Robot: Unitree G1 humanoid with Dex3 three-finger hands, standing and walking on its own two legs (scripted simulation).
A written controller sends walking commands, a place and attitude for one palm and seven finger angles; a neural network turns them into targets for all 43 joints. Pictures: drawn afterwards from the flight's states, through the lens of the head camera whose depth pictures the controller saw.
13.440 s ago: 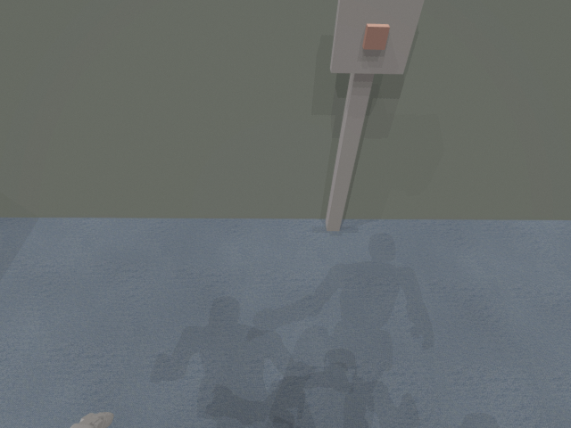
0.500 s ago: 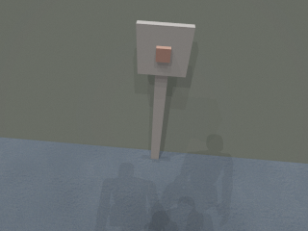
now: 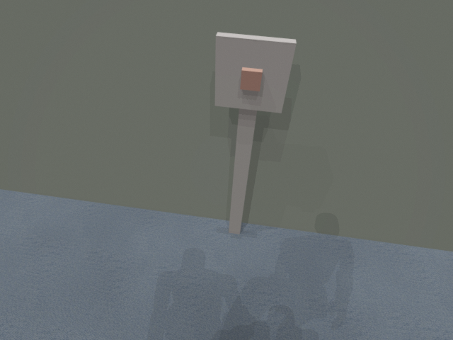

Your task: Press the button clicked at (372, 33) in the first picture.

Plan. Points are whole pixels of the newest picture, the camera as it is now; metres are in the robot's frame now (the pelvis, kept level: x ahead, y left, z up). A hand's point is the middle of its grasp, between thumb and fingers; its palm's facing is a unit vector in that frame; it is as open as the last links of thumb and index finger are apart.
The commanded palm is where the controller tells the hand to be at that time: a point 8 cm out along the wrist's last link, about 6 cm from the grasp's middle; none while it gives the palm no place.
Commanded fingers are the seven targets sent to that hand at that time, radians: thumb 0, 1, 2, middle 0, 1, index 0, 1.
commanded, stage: come to a stop and stand still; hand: left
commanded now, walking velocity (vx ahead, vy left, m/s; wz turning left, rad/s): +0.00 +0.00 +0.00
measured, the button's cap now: (251, 78) +0.78 +0.00 +0.11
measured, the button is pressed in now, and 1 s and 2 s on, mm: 0 0 0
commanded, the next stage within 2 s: look again from close up in 0.32 s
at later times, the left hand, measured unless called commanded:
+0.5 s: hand out of the picture -0.02 +0.17 -0.17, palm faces +0.04 -0.98 -0.17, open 7.4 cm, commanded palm none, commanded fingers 0.00 0.90 0.90 -0.20 -0.30 -0.20 -0.30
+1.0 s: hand out of the picture +0.01 +0.14 -0.17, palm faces +0.05 -0.99 -0.16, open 7.3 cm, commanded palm none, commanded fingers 0.00 0.90 0.90 -0.20 -0.30 -0.20 -0.30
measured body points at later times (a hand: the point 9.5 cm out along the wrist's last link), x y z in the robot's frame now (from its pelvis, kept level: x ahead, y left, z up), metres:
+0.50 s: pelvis +0.00 +0.00 +0.00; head +0.01 +0.00 +0.45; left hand -0.02 +0.22 -0.15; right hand -0.04 -0.19 -0.16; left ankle -0.01 +0.11 -0.74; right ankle +0.04 -0.11 -0.74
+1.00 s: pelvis +0.03 -0.02 +0.01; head +0.04 -0.02 +0.45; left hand +0.01 +0.19 -0.16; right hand +0.02 -0.22 -0.16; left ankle -0.01 +0.11 -0.74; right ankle +0.04 -0.11 -0.74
